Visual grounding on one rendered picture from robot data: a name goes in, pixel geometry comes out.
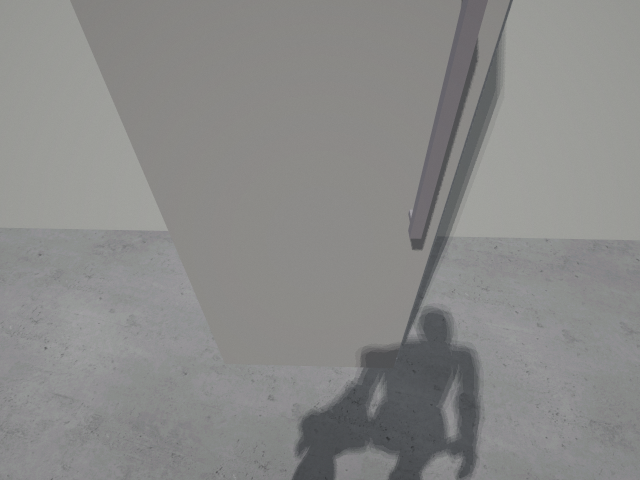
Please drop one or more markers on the handle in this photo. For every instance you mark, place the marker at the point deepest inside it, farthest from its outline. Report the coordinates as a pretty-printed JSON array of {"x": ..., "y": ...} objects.
[{"x": 466, "y": 34}]

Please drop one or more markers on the fridge door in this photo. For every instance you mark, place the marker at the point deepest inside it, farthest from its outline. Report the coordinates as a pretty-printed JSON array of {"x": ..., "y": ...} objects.
[{"x": 284, "y": 142}]

